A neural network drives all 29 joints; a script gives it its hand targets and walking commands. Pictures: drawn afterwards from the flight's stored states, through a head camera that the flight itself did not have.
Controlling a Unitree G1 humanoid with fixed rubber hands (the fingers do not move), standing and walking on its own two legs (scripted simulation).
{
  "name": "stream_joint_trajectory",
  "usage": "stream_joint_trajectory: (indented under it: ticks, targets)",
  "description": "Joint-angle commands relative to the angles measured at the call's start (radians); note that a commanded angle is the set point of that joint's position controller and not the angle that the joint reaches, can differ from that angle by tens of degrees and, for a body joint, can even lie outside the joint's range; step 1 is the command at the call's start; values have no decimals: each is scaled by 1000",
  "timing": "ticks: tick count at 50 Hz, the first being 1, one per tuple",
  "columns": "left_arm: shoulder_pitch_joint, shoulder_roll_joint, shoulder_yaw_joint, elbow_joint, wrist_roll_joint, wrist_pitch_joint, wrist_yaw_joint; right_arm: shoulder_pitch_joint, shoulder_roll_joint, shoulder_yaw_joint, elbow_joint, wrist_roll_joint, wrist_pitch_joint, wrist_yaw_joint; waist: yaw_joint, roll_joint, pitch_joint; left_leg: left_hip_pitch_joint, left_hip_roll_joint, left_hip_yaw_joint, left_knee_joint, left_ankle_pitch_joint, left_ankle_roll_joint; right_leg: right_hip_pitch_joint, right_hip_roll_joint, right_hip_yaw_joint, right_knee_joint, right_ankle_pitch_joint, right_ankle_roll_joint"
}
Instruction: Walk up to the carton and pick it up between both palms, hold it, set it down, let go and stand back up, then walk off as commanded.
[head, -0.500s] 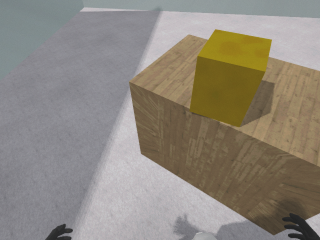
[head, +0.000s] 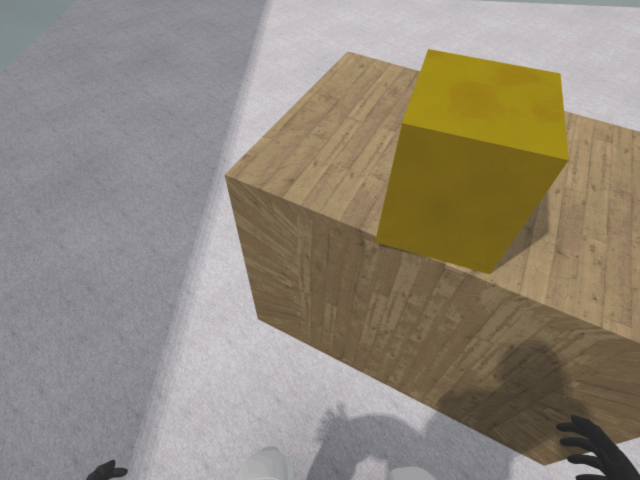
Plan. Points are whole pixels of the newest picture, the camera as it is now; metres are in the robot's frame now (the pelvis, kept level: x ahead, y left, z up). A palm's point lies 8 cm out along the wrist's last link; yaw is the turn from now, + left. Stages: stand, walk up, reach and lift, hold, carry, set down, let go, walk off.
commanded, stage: walk up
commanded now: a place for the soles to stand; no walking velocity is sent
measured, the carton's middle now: (459, 164) +0.56 -0.21 +0.05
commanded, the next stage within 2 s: none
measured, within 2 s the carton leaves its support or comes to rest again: neither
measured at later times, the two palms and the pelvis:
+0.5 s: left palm (113, 442) +0.19 +0.28 -0.07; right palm out of the picture -0.02 -0.32 -0.09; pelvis -0.01 +0.02 +0.00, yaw -21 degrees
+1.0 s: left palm (125, 421) +0.21 +0.28 -0.09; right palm out of the picture -0.09 -0.28 -0.06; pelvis -0.01 +0.05 +0.01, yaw -28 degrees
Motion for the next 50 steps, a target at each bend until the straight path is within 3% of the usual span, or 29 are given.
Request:
stream_joint_trajectory:
  ticks: [1,2,3,4,5,6,8,13,15,18,19,21,22,23,24,25,26,29,31,33,35,37,38,39,40,41,44,47,50]
  targets:
    - [93,255,34,-26,3,31,25,14,-296,-93,-77,36,-7,-25,-31,171,-159,300,413,-464,-529,-49,58,-283,6,-40,360,-49,-33]
    - [14,259,38,-27,3,35,16,14,-285,-89,-82,26,-6,-28,-55,130,-53,193,374,-388,-536,-71,76,-270,-34,-23,354,1,-36]
    - [3,235,46,-20,0,35,2,13,-259,-82,-75,20,-10,-34,-49,161,28,121,346,-351,-562,-96,80,-284,-50,-33,359,49,-32]
    - [24,250,52,-18,-9,39,-7,5,-231,-69,-82,19,-10,-35,-38,139,32,134,297,-255,-549,-11,79,-266,-38,-27,374,86,-21]
    - [66,236,46,13,-13,44,-11,-5,-252,-65,-67,22,-11,-35,-24,190,27,125,268,-174,-552,-11,51,-249,-33,-33,356,115,-11]
    - [89,232,54,14,-6,45,-13,5,-240,-61,-69,24,-11,-32,-33,145,10,120,280,-181,-563,-40,43,-234,-9,-40,367,121,-8]
    - [97,223,58,12,-10,44,-20,3,-227,-57,-79,24,-9,-20,-32,221,-4,137,241,-86,-557,-22,85,-236,-4,-87,347,145,2]
    - [60,236,70,2,5,52,-32,41,-238,-69,-76,18,-2,-19,-42,154,-50,282,320,-155,-515,-207,133,-278,-31,-118,164,77,5]
    - [-7,232,60,-29,13,43,-32,67,-279,-72,-56,18,-4,-21,-67,157,-48,321,373,-170,-475,-92,171,-302,-67,-133,79,7,-8]
    - [-12,235,66,-31,20,35,-37,46,-288,-63,-68,15,1,-23,-49,84,-79,265,433,-106,-397,151,212,-184,-68,-166,34,-47,-34]
    - [40,241,68,-22,17,31,-38,20,-286,-66,-76,15,1,-20,-29,128,-93,246,417,-30,-325,205,211,-119,-60,-165,-33,-18,-38]
    - [110,238,81,13,22,15,-31,-14,-255,-51,-83,18,14,-20,20,56,-177,199,344,81,-172,227,145,53,-9,-190,-228,150,-65]
    - [174,255,88,30,33,10,-26,-1,-221,-41,-76,20,21,-19,34,-36,-237,199,302,118,9,203,121,124,10,-99,-322,112,-90]
    - [136,301,93,20,38,6,-18,36,-182,-21,-67,33,32,-25,31,-208,-230,95,230,110,152,53,70,162,-31,101,-424,187,-136]
    - [113,356,107,5,37,10,-12,21,-141,-8,-81,46,34,-23,37,-335,-170,-111,91,112,224,-233,5,182,-161,450,-459,248,-221]
    - [82,371,103,-14,26,13,-12,-98,-193,-20,-105,42,36,-30,62,-253,-149,-166,-14,-2,258,-348,-20,117,-213,680,-510,223,-318]
    - [51,362,94,-32,22,12,-6,-127,-239,-37,-105,35,34,-31,54,-174,-133,-118,-10,-31,277,-385,-23,49,-223,691,-516,149,-356]
    - [-39,287,79,-52,31,21,-8,0,-196,-36,-25,30,31,-25,3,-258,-84,-33,-27,-47,184,-250,-6,-50,-115,440,-444,206,-270]
    - [-20,263,71,-61,36,22,-19,51,-206,-42,4,26,32,-32,13,-208,-111,24,-58,-42,175,-208,9,-68,-114,468,-485,48,-241]
    - [-4,274,81,-70,52,26,-29,59,-198,-35,14,15,26,-34,28,-258,-116,12,-71,-21,120,-214,7,-12,-122,474,-494,-21,-254]
    - [-74,285,83,-78,54,38,-35,116,-198,-36,46,27,14,-43,7,-283,-108,107,-67,-19,-5,-212,17,-75,-116,428,-471,23,-245]
    - [-133,243,62,-86,38,46,-35,176,-191,-38,91,25,-9,-47,-54,-213,-113,342,-73,8,-219,-10,28,-238,-95,316,-374,73,-199]
    - [-113,193,50,-88,34,50,-28,205,-217,-45,98,8,-16,-49,-66,-105,-145,455,-41,-68,-341,-63,33,-277,-41,232,-221,69,-170]
    - [-105,105,20,-77,24,48,-27,259,-285,-60,95,-10,-25,-56,-97,135,-150,476,179,-377,-523,-269,75,-366,84,113,32,-19,-104]
    - [-61,142,33,-73,22,47,-15,153,-351,-80,71,-4,-29,-62,-54,104,-59,380,360,-588,-579,-301,73,-449,126,66,138,-71,-62]
    - [-81,230,51,-30,22,53,-13,85,-342,-71,78,9,-31,-58,-42,13,6,247,405,-590,-613,-371,87,-380,47,85,145,-62,-51]
    - [-61,235,67,3,17,50,-47,11,-265,-54,72,5,-33,-57,-20,45,63,173,249,-376,-594,-385,101,-289,11,51,147,68,-40]
    - [-13,215,57,26,15,42,-46,53,-261,-46,76,2,-42,-48,-30,68,48,256,249,-289,-503,-68,96,-268,21,23,86,69,-38]
    - [-52,186,44,-1,11,17,-45,84,-280,-43,62,-2,-34,-36,-62,194,-55,341,247,-165,-396,229,168,-186,-12,-97,-49,-19,-42]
